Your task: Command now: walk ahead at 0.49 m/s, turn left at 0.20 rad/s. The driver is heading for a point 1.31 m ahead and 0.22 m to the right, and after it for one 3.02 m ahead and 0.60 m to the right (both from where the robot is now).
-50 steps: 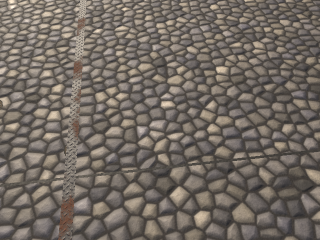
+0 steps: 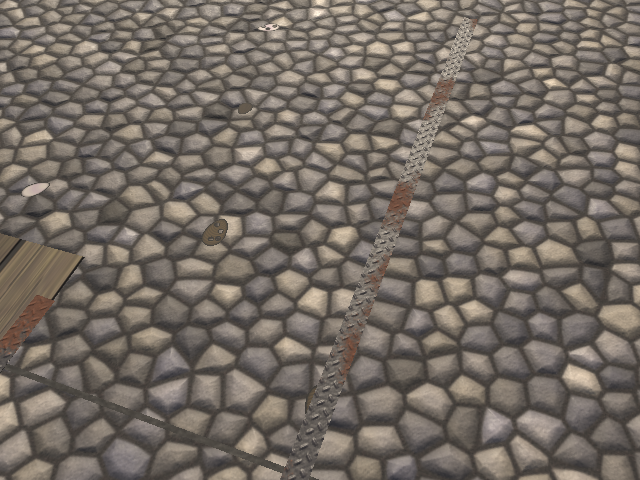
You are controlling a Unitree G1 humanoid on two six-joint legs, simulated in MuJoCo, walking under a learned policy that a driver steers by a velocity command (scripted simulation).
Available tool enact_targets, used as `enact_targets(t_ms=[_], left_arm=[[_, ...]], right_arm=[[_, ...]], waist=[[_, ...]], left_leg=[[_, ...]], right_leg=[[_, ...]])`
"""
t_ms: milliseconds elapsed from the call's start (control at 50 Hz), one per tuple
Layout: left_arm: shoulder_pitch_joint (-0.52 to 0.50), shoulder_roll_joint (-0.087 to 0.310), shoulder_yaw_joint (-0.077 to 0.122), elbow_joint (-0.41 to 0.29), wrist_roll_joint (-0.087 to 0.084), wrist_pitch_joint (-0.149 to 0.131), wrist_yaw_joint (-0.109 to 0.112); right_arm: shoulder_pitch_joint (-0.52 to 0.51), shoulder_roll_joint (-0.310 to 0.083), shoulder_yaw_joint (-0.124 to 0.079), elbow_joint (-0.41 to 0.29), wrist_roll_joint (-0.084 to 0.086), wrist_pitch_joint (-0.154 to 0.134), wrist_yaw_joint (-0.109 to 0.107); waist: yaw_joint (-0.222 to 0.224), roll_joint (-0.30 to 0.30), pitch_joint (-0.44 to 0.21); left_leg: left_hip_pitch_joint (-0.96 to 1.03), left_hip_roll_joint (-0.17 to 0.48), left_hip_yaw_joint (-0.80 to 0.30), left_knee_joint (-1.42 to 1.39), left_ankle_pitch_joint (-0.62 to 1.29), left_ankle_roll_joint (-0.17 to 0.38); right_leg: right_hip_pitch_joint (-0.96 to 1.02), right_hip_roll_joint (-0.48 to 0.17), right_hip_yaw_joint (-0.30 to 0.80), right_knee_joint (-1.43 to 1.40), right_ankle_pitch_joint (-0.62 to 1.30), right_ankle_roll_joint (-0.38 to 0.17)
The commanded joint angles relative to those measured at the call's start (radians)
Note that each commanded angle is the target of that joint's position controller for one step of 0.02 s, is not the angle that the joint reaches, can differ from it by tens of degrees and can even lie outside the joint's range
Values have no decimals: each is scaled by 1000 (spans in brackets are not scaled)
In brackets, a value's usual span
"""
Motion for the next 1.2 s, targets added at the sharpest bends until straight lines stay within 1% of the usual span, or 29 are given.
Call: enact_targets(t_ms=[20, 120, 180, 240, 300, 340, 360, 380, 400, 420, 440, 460, 480, 500, 580, 700, 820, 880, 900, 920, 940, 960, 980, 1000, 1020, 1040, 1060, 1100, 1200], left_arm=[[20, 66, 7, -28, 3, -10, -5], [94, 138, 22, 7, -11, -2, 8], [142, 154, 21, 24, -23, 10, 12], [202, 163, 19, 50, -30, 23, 12], [207, 178, 23, 61, -30, 40, 15], [180, 179, 19, 56, -26, 52, 18], [172, 147, 6, 41, -13, 52, 19], [239, 52, -26, 7, 2, 36, 18], [279, 33, -34, 20, -16, 12, 13], [207, 143, -5, 7, -41, -1, 9], [130, 152, -1, -14, -45, -4, 9], [93, 136, -1, -18, -31, 2, 13], [92, 126, 5, -18, -18, 15, 16], [116, 101, 3, -10, -19, 30, 15], [83, 71, 6, -21, -25, 63, 20], [-86, 49, 4, -81, -19, 55, 0], [-238, 32, -7, -183, -22, 53, -40], [-187, 63, 10, -208, -24, 56, -55], [-93, 93, 28, -193, -26, 59, -54], [65, 148, 59, -158, -28, 60, -45], [224, 244, 93, -130, -23, 71, -20], [186, 317, 101, -158, -28, 67, -13], [228, 235, 79, -152, -19, 67, -9], [193, 181, 66, -153, -13, 61, -6], [121, 154, 57, -165, -17, 56, -8], [56, 117, 47, -184, -18, 55, -7], [23, 108, 41, -201, -9, 55, -4], [18, 126, 47, -209, -13, 53, 2], [81, 171, 62, -196, -25, 62, 28]], right_arm=[[28, -47, -14, -69, -6, -10, 0], [-135, -30, 4, -136, -22, -13, 1], [-241, -27, 10, -162, -13, -19, 11], [-326, -41, 10, -196, -1, -22, 24], [-345, -72, 1, -221, 1, -30, 37], [-195, -120, -27, -182, -6, -34, 36], [-14, -180, -54, -135, -10, -34, 27], [135, -295, -81, -116, -31, -27, 20], [174, -259, -71, -100, -19, -21, 27], [108, -185, -49, -108, -13, -23, 30], [27, -148, -36, -126, -12, -22, 30], [-42, -121, -27, -134, -17, -22, 35], [-83, -96, -20, -139, -22, -26, 39], [-100, -90, -20, -134, -25, -30, 41], [-54, -116, -34, -82, -36, -51, 31], [-19, -138, -34, -40, -31, -45, 4], [63, -158, -40, 14, -19, -7, -7], [27, -197, -49, -2, -15, 16, -21], [17, -209, -53, -9, -16, 24, -28], [0, -212, -51, -18, -13, 29, -32], [10, -192, -40, -47, -24, 16, -34], [99, -39, 8, -89, -40, -22, -9], [3, -137, -12, -106, -8, -71, 13], [-87, -160, -17, -141, 25, -87, 19], [-109, -144, -14, -149, 11, -91, 13], [-118, -154, -24, -143, -15, -82, 3], [-99, -153, -29, -145, -25, -67, 3], [-75, -128, -29, -156, -35, -43, 2], [-244, -78, -9, -213, -40, -31, 0]], waist=[[-20, -93, -43], [14, -77, 1], [50, -88, 14], [78, -99, 30], [56, -109, 30], [-36, -105, -54], [-111, -70, -171], [-121, 150, -328], [-110, 272, -412], [-104, 167, -270], [-79, 105, -174], [-49, 36, -108], [-17, 38, -75], [7, 54, -66], [14, 22, -21], [-38, 15, 27], [-87, 5, 74], [-32, 59, 3], [21, 78, -56], [108, 61, -139], [166, -60, -245], [52, -304, -360], [126, -190, -423], [121, -142, -281], [65, -25, -171], [28, -4, -126], [-4, -21, -95], [-31, -39, -73], [21, -82, -34]], left_leg=[[-176, 119, -11, -41, 63, -1], [-239, 143, 37, -337, 257, -36], [-172, 105, 78, -523, 385, -45], [-155, 86, 85, -610, 388, -40], [-126, 67, 89, -678, 291, -2], [96, 19, 130, -730, 259, 35], [353, 74, 71, -713, 277, 78], [737, 334, -308, -730, 248, 205], [830, 426, -641, -885, 121, 291], [717, 392, -545, -904, 77, 243], [580, 348, -393, -915, 134, 206], [446, 301, -291, -951, 211, 188], [357, 262, -220, -988, 261, 172], [302, 246, -169, -1022, 284, 167], [272, 236, -19, -1076, 438, 170], [324, 219, 144, -1108, 437, 110], [548, 287, 205, -1013, 574, 90], [569, 287, 255, -839, 1021, 58], [552, 277, 271, -703, 1166, 45], [462, 241, 292, -493, 1144, 16], [199, 189, 294, -174, 798, -24], [-253, -55, 179, 217, -166, -93], [-363, -17, -36, 279, -181, -61], [-411, 33, -26, 235, -110, -38], [-376, 78, -14, 121, -41, -34], [-309, 110, -3, 27, -9, -43], [-246, 123, -3, -10, 10, -54], [-202, 126, 17, -95, 31, -85], [-149, 69, 55, -461, 323, -126]], right_leg=[[145, -271, 313, -260, 21, -189], [133, -263, 193, -308, 126, -194], [133, -232, 123, -290, 138, -157], [199, -267, 136, -258, 102, -146], [289, -313, 159, -195, 135, -122], [286, -270, 111, -7, 376, -86], [175, -216, 61, 223, 379, -52], [-186, -86, -18, 625, 35, 15], [-393, -20, 88, 829, -435, 26], [-486, -86, 132, 908, -394, 8], [-483, -136, 107, 885, -297, -2], [-443, -171, 92, 825, -222, 4], [-388, -199, 97, 765, -170, 9], [-337, -209, 98, 743, -137, 16], [-386, -198, 129, 655, 0, 36], [-390, -149, 101, 346, 268, 27], [-478, -133, 21, 223, 135, -11], [-312, -56, -77, 217, -19, -59], [-182, -14, -101, 216, -53, -83], [54, 19, -89, 144, 6, -122], [378, -135, 165, 116, 32, -191], [724, -403, 771, -4, -57, -411], [752, -404, 837, -95, -106, -394], [646, -362, 664, -92, -54, -337], [467, -312, 535, -104, 49, -295], [340, -274, 450, -120, 135, -267], [242, -248, 413, -147, 181, -265], [140, -227, 375, -180, 247, -273], [26, -136, 256, -170, 218, -206]])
